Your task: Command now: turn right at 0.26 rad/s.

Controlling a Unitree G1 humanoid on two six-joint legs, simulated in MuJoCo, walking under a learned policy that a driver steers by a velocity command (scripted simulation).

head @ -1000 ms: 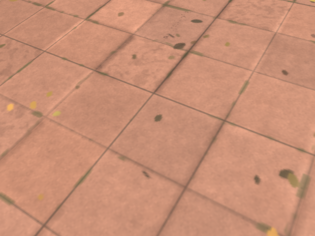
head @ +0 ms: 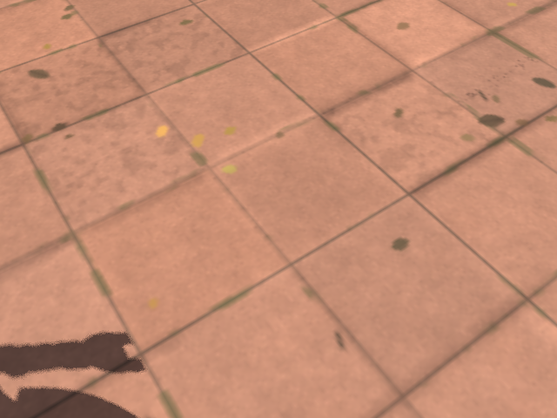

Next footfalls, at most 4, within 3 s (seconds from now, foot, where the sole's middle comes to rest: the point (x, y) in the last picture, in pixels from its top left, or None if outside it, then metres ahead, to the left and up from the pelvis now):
0.28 right None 0.03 -0.13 -0.77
0.86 left None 0.19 0.05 -0.77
1.30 right None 0.47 -0.20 -0.77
1.76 left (271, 321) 0.71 0.08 -0.77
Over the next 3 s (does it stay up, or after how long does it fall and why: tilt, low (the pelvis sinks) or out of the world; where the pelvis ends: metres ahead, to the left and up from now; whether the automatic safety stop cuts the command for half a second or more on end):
stays up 1.23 -0.17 0.00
